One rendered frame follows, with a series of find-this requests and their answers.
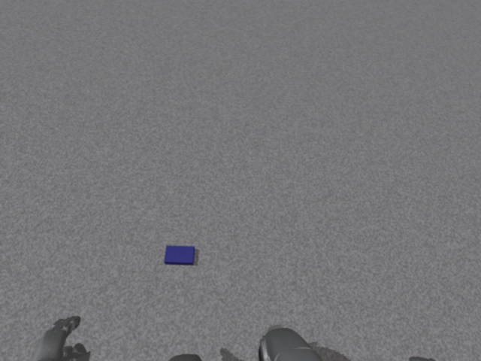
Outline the small box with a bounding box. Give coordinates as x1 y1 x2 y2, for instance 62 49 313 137
164 245 195 265

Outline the left robot hand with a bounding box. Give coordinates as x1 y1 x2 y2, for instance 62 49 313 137
32 316 91 361

